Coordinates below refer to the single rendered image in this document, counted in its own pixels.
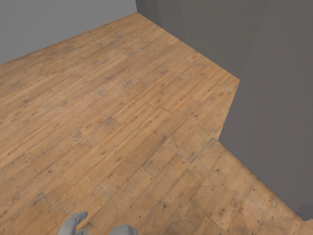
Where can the robot left thigh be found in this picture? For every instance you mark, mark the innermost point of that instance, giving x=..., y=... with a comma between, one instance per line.
x=124, y=229

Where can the fridge door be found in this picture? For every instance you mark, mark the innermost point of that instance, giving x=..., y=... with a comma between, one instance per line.
x=269, y=126

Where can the left robot hand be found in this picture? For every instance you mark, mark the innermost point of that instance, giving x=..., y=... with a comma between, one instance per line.
x=69, y=225

